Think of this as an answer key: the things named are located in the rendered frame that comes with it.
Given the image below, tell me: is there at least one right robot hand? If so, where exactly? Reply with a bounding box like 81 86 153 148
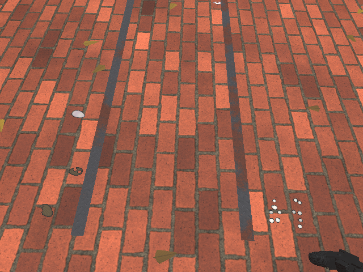
309 249 363 272

